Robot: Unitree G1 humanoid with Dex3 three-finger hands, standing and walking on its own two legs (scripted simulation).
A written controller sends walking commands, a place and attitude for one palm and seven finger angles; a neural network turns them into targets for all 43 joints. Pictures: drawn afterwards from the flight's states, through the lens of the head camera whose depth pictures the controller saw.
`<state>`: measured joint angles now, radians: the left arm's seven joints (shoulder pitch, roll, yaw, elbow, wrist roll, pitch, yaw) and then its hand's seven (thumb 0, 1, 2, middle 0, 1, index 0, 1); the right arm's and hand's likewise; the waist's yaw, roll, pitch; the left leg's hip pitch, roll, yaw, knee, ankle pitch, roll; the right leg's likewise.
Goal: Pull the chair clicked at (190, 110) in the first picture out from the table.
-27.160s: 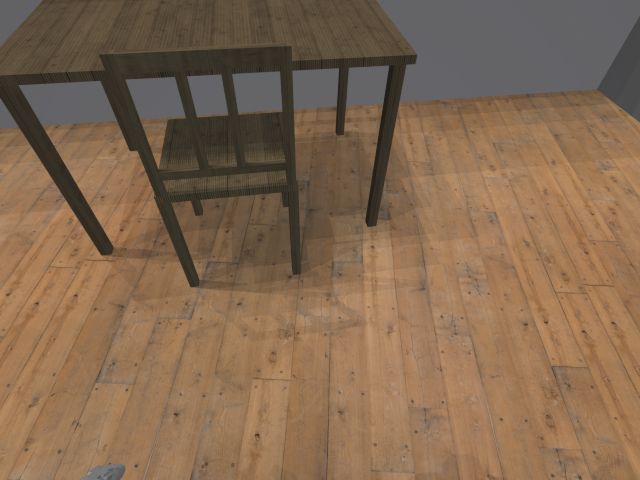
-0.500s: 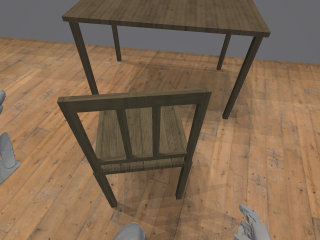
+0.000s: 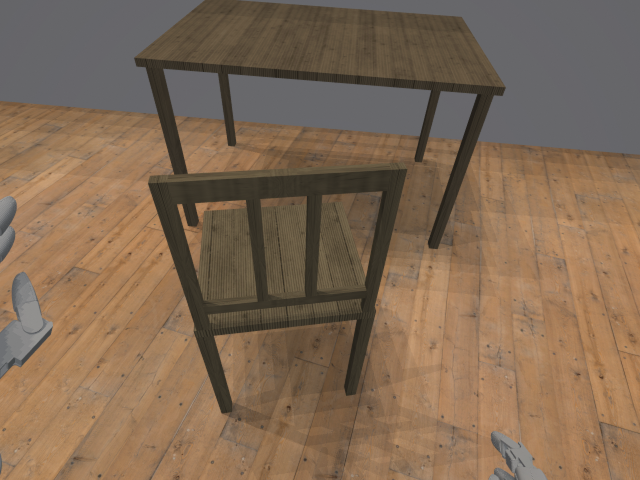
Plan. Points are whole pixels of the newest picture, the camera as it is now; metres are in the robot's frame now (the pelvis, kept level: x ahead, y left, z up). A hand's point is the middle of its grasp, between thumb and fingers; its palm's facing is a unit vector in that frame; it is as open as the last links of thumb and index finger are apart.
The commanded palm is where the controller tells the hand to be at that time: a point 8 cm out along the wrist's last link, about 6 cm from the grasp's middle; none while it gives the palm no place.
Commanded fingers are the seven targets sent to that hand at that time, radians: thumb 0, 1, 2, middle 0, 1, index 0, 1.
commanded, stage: stop stepping back and stand still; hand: left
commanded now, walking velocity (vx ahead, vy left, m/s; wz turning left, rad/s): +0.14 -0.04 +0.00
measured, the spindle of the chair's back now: (258, 253) +0.53 +0.15 -0.07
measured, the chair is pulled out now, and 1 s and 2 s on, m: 0.56 0.56 0.56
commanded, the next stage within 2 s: let the arm hang, fingers relaxed in 0.32 s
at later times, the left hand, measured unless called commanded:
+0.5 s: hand (71, 378) +0.19 +0.27 +0.09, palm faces +0.32 -0.83 -0.46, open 7.4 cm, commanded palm none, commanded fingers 0.00 0.90 0.90 -0.20 -0.30 -0.20 -0.30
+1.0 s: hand out of the picture -0.10 +0.17 -0.15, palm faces +0.05 -0.98 -0.21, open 7.3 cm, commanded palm none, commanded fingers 0.00 0.90 0.90 -0.20 -0.30 -0.20 -0.30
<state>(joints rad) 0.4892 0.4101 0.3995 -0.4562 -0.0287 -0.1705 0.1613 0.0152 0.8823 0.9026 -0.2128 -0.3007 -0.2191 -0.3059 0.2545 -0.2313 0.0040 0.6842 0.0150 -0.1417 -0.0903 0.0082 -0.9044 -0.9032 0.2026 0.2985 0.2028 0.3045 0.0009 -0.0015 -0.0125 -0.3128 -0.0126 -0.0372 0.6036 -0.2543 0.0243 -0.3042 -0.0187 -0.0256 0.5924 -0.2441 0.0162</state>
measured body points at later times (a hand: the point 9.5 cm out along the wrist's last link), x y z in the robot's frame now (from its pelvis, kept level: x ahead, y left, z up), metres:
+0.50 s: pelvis -0.02 +0.01 +0.00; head -0.05 -0.01 +0.45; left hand +0.17 +0.32 +0.12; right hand +0.12 -0.24 -0.10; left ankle +0.05 +0.11 -0.73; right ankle +0.01 -0.13 -0.73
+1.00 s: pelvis +0.00 -0.01 +0.01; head +0.03 -0.01 +0.46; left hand -0.10 +0.22 -0.13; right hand -0.02 -0.24 -0.14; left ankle +0.05 +0.11 -0.73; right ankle +0.01 -0.13 -0.73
